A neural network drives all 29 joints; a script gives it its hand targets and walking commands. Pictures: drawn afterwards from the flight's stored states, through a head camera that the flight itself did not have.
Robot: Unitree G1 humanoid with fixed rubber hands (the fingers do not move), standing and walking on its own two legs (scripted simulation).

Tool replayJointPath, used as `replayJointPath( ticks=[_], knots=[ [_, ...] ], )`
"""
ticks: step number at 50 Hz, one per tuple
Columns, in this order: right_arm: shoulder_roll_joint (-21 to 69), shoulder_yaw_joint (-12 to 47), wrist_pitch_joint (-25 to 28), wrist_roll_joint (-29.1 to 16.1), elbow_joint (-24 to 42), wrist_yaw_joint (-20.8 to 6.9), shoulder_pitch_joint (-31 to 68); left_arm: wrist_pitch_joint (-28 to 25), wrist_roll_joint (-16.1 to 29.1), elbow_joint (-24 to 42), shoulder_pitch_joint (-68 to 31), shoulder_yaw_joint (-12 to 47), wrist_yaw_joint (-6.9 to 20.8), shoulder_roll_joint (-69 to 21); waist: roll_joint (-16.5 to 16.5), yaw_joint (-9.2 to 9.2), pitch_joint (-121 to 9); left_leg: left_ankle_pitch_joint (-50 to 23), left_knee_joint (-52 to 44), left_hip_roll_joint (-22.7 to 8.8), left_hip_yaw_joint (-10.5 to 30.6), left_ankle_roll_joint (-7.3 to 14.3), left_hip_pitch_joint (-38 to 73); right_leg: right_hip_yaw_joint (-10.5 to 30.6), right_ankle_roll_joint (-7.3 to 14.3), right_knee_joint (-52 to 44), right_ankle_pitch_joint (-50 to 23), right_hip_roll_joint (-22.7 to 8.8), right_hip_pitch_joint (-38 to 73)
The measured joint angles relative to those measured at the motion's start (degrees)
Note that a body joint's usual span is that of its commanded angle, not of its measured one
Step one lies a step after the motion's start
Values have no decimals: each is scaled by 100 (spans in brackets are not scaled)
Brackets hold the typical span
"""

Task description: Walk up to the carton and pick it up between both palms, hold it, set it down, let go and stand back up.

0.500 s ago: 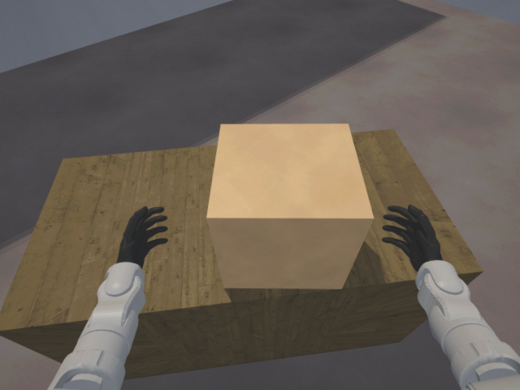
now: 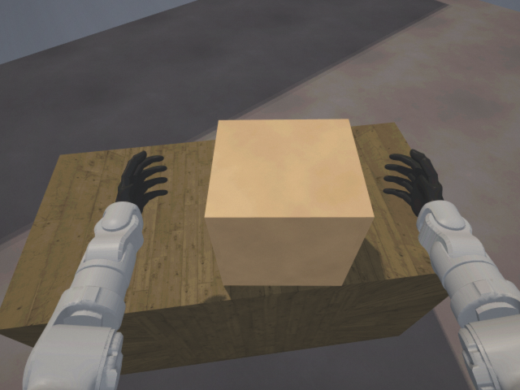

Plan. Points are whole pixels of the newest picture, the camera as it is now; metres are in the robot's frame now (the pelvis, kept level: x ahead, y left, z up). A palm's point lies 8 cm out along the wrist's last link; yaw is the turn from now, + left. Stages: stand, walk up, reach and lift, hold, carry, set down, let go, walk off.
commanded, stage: reach and lift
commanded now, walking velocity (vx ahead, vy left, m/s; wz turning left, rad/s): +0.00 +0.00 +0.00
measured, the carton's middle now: (282, 206) +0.48 -0.02 -0.06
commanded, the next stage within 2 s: none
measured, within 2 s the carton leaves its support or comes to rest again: neither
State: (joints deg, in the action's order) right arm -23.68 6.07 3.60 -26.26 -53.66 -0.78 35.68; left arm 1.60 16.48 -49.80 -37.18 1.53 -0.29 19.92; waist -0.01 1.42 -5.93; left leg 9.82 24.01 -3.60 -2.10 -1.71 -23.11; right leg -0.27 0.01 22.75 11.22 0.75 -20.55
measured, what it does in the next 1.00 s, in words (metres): stands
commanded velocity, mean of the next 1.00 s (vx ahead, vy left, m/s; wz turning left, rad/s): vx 0.00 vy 0.00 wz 0.00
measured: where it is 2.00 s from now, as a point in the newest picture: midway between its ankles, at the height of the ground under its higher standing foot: outside the picture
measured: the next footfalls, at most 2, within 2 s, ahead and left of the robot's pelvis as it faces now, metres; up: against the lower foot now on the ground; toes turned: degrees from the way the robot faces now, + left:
none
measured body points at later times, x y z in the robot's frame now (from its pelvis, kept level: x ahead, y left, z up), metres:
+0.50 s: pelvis +0.00 +0.00 +0.00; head +0.05 +0.00 +0.44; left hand +0.46 +0.24 +0.13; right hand +0.47 -0.23 +0.12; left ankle +0.01 +0.14 -0.74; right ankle -0.01 -0.12 -0.74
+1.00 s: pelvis -0.01 +0.00 -0.02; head +0.09 +0.01 +0.42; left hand +0.44 +0.24 +0.03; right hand +0.46 -0.21 +0.03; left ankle +0.01 +0.14 -0.74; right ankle -0.01 -0.12 -0.74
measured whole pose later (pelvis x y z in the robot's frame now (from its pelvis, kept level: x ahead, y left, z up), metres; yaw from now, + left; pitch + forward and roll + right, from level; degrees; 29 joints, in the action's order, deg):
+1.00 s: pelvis -0.01 +0.00 -0.02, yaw +1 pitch +25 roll -1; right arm -21.4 9.0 11.3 -26.6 -76.0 -1.1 54.1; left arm -14.4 20.1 -81.3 -57.4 7.8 -0.6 19.8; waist -0.3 0.9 -14.2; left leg 10.5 32.5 -3.9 0.2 -2.3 -46.7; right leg -2.2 0.3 31.0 12.4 1.0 -43.4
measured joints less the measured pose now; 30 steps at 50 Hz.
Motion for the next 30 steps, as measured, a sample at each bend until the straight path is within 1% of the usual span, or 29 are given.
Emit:
replayJointPath(
  ticks=[3, 8, 18, 30],
  knots=[
    [-54, 58, -75, -39, -87, -7, 218, 78, 1, -64, -179, -2, -7, 29, 13, 9, -57, -19, -11, -11, 4, -9, -73, -3, 5, -28, -26, 12, -65],
    [-89, 86, -197, -53, -361, 24, 608, 162, 24, -365, -549, 32, 12, 104, 22, 11, -109, -56, -37, -21, 27, -14, -179, -25, 13, -68, -66, 24, -157],
    [-140, 174, -410, -154, -771, 67, 1408, 179, 299, -1002, -1371, 316, -28, 313, 44, -3, -322, -101, 31, -30, 89, -27, -621, -82, 28, -15, -101, 35, -571],
    [-252, 323, -478, -244, -1510, 52, 2288, 142, 285, -1797, -2315, 465, -14, 354, 30, -41, -477, -140, 77, -37, 159, -43, -976, -146, 35, -21, -148, 46, -879]
  ],
)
